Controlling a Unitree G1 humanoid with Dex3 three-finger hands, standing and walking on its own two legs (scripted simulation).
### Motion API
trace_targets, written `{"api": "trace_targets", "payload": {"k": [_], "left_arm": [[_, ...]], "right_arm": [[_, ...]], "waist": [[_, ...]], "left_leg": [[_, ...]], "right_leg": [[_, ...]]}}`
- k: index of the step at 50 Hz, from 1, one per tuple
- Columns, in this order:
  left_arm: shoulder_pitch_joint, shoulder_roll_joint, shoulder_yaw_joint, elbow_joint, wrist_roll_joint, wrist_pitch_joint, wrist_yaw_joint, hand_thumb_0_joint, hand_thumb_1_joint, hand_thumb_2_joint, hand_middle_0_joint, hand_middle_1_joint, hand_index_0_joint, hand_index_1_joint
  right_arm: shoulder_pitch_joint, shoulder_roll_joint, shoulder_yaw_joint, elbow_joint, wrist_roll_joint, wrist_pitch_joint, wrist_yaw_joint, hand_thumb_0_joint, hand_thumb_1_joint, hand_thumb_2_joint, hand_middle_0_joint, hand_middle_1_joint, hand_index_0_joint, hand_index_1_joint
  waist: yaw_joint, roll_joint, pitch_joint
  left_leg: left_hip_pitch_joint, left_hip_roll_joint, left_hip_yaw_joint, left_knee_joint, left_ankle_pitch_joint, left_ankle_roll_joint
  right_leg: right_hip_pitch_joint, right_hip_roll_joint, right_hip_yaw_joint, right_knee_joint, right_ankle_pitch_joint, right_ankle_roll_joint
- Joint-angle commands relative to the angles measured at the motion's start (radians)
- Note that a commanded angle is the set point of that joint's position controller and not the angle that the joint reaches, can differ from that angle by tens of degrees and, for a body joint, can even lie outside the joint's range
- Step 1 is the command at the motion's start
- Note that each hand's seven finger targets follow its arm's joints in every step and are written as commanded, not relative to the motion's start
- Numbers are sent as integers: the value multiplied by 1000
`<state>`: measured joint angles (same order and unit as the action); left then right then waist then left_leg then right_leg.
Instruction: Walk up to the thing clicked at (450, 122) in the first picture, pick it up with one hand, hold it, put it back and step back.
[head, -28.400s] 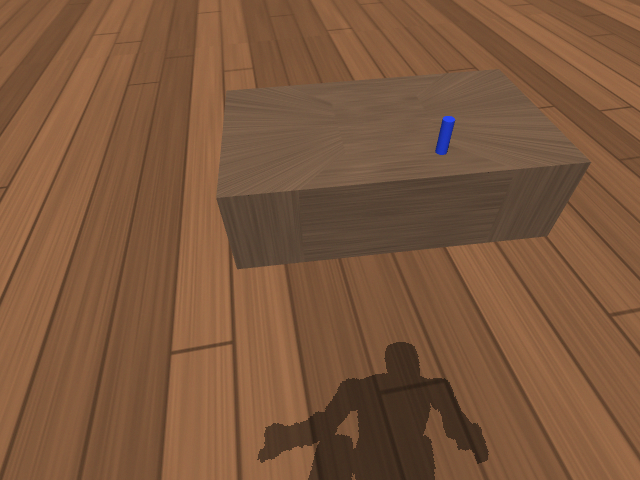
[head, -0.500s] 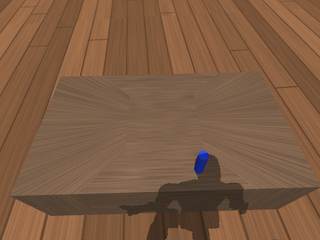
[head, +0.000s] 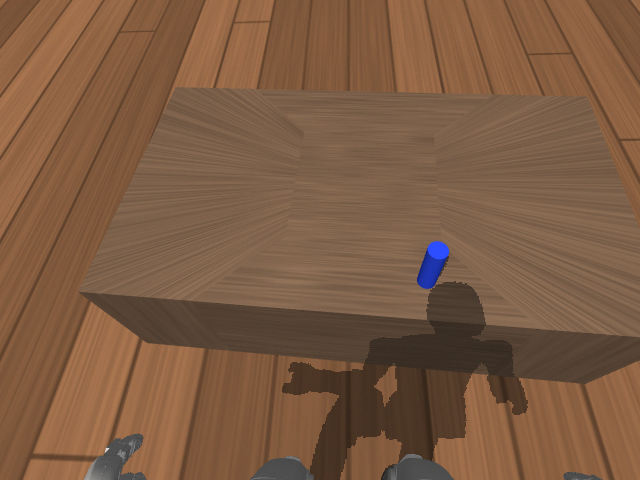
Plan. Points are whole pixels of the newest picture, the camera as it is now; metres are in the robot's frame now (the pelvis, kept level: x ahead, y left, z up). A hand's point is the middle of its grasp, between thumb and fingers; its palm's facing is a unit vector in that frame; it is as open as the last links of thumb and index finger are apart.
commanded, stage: step back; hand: right
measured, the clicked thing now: (431, 266) +0.55 -0.19 -0.30
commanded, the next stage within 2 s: none
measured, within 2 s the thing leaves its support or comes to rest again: neither
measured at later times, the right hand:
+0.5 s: hand out of the picture -0.03 -0.24 -0.14, palm faces +0.07 +0.93 -0.36, open 7.3 cm
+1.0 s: hand out of the picture -0.24 -0.20 -0.13, palm faces +0.03 +0.91 -0.41, open 7.4 cm
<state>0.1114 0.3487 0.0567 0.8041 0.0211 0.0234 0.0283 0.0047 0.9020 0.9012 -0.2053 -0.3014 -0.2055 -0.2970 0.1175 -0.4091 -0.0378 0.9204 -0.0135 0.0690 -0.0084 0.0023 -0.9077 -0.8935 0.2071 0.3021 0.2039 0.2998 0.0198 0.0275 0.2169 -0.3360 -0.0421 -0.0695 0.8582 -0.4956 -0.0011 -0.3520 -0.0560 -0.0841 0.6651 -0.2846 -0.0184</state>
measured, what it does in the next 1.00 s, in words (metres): walks backwards: left foot, then right foot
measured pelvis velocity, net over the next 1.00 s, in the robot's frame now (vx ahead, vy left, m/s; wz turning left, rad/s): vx -0.30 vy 0.07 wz -0.07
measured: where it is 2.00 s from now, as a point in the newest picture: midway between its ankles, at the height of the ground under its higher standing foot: outside the picture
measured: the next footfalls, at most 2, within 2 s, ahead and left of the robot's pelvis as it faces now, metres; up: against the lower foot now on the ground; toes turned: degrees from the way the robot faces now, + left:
left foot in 0.06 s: +0.02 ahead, +0.13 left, +0.00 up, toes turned -2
right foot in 0.48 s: -0.15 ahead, -0.10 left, +0.00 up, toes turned -6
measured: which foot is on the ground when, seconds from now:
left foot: up 0.00-0.04, down 0.06-0.52, up 0.54-0.80, down 0.82-1.00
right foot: down 0.00-0.08, up 0.10-0.46, down 0.48-0.84, up 0.86-1.00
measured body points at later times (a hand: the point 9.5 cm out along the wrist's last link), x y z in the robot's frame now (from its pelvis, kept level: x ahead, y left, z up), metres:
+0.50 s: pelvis -0.15 +0.03 +0.00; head -0.09 +0.02 +0.44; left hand -0.04 +0.35 -0.12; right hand -0.03 -0.29 -0.12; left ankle -0.02 +0.13 -0.72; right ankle -0.19 -0.09 -0.73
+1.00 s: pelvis -0.30 +0.07 +0.01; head -0.24 +0.08 +0.45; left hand -0.13 +0.37 -0.11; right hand -0.25 -0.25 -0.11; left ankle -0.26 +0.18 -0.72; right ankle -0.32 -0.07 -0.64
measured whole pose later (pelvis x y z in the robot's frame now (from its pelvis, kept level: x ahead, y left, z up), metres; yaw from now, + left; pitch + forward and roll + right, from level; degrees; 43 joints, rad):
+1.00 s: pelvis -0.30 +0.07 +0.01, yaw -4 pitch -3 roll -1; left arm 0.09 0.40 0.07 0.82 0.01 0.07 0.03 0.01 0.91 0.90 -0.20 -0.30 -0.20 -0.30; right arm 0.18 -0.36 -0.04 0.89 -0.03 0.04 -0.01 0.00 -0.90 -0.89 0.21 0.30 0.21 0.30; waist -0.02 -0.03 0.17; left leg -0.29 0.00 -0.01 0.62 -0.28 0.03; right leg -0.48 0.10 0.13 1.20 -0.53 -0.01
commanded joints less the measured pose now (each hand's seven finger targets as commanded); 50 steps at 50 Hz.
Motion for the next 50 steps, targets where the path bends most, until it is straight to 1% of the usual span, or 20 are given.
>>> {"api": "trace_targets", "payload": {"k": [1,2,3,4,5,8,14,20,23,24,26,27,30,36,38,41,42,43,47,50], "left_arm": [[-26,310,83,-85,-8,-3,9,0,900,900,-200,-300,-200,-300],[-14,286,76,-87,-10,1,6,0,900,900,-200,-300,-200,-300],[7,243,64,-94,-15,2,4,0,900,900,-200,-300,-200,-300],[-63,242,73,-94,-23,3,15,0,900,900,-200,-300,-200,-300],[-70,251,80,-73,-5,7,23,0,900,900,-200,-300,-200,-300],[71,229,78,-16,-25,11,22,0,900,900,-200,-300,-200,-300],[80,210,72,-33,-10,1,5,0,900,900,-200,-300,-200,-300],[162,220,70,-2,-9,-6,-7,0,900,900,-200,-300,-200,-300],[279,219,77,53,2,-12,-15,0,900,900,-200,-300,-200,-300],[285,251,86,49,17,-18,-14,0,900,900,-200,-300,-200,-300],[133,417,123,-27,27,-15,-18,0,900,900,-200,-300,-200,-300],[61,394,116,-65,25,-23,-9,0,900,900,-200,-300,-200,-300],[-68,287,93,-93,22,-23,4,0,900,900,-200,-300,-200,-300],[61,281,90,-86,22,-8,16,0,900,900,-200,-300,-200,-300],[24,283,86,-92,10,1,15,0,900,900,-200,-300,-200,-300],[15,251,61,-102,-5,22,3,0,900,900,-200,-300,-200,-300],[56,205,50,-107,-14,26,-1,0,900,900,-200,-300,-200,-300],[-57,242,72,-120,-14,25,16,0,900,900,-200,-300,-200,-300],[28,238,73,-51,-23,26,13,0,900,900,-200,-300,-200,-300],[28,218,72,-49,-7,19,-1,0,900,900,-200,-300,-200,-300]], "right_arm": [[128,-172,-64,-42,-10,-33,1,0,-900,-900,200,300,200,300],[130,-181,-70,-48,-16,-36,3,0,-900,-900,200,300,200,300],[115,-260,-90,-67,-30,-39,6,0,-900,-900,200,300,200,300],[60,-347,-101,-84,-12,-38,13,0,-900,-900,200,300,200,300],[30,-333,-102,-89,-19,-42,6,0,-900,-900,200,300,200,300],[-96,-226,-66,-124,-25,-41,-11,0,-900,-900,200,300,200,300],[2,-189,-66,-123,-9,-46,-15,0,-900,-900,200,300,200,300],[-16,-238,-84,-156,-17,-29,-4,0,-900,-900,200,300,200,300],[-58,-241,-86,-162,-5,-18,1,0,-900,-900,200,300,200,300],[-49,-202,-74,-162,4,-18,4,0,-900,-900,200,300,200,300],[-105,-158,-70,-173,5,-20,-7,0,-900,-900,200,300,200,300],[-86,-200,-82,-163,1,-11,-10,0,-900,-900,200,300,200,300],[58,-178,-74,-114,22,-29,-12,0,-900,-900,200,300,200,300],[32,-165,-58,-135,-1,-38,-17,0,-900,-900,200,300,200,300],[102,-162,-61,-109,-6,-44,-16,0,-900,-900,200,300,200,300],[168,-184,-80,-71,-19,-59,-15,0,-900,-900,200,300,200,300],[137,-277,-97,-90,-36,-60,-14,0,-900,-900,200,300,200,300],[103,-382,-112,-112,-23,-57,-4,0,-900,-900,200,300,200,300],[-24,-240,-70,-124,-23,-66,-26,0,-900,-900,200,300,200,300],[20,-211,-69,-125,-26,-61,-26,0,-900,-900,200,300,200,300]], "waist": [[-42,-178,-325],[-52,-128,-311],[-53,84,-313],[-87,282,-280],[-83,205,-245],[18,99,-192],[-49,113,-239],[-41,165,-296],[20,145,-316],[25,35,-288],[63,-341,-150],[23,-265,-94],[-68,-174,-175],[37,-233,-215],[11,-256,-266],[-21,-116,-281],[0,104,-272],[-73,235,-260],[21,87,-197],[-15,98,-212]], "left_leg": [[117,17,82,-275,188,25],[153,58,32,-361,312,47],[197,262,-251,-426,476,131],[69,415,-430,-537,544,291],[0,442,-474,-551,507,329],[76,311,-187,-465,635,234],[296,291,-121,-418,665,254],[198,309,-131,-449,406,220],[59,295,-116,-417,273,153],[-42,243,-81,-331,179,96],[-172,-29,-11,119,-99,-16],[-139,-13,-129,297,-59,-25],[-119,-82,-101,364,60,-15],[-159,-6,-16,45,-47,-25],[-69,32,25,-161,-2,-7],[137,68,-3,-464,367,23],[213,297,-320,-496,510,111],[58,435,-482,-527,652,273],[66,321,-189,-425,725,235],[176,293,-160,-388,743,248]], "right_leg": [[163,-212,229,-71,451,-148],[97,-170,204,-36,328,-101],[-56,-25,149,132,79,-34],[-85,155,108,377,-382,1],[-83,160,232,548,-410,0],[-182,163,272,696,-257,-2],[-172,127,210,452,-219,70],[52,74,102,65,-175,34],[218,67,66,-181,-34,-14],[228,-3,209,-255,-88,-43],[-59,-364,656,-431,-163,-274],[-163,-368,633,-432,-101,-290],[-16,-180,269,-272,296,-170],[270,-218,288,-170,436,-184],[288,-218,287,-106,476,-166],[121,-117,210,55,309,-75],[-92,33,141,228,-5,-17],[-91,135,172,408,-403,7],[-142,136,272,660,-247,1],[-133,119,223,492,-252,42]]}}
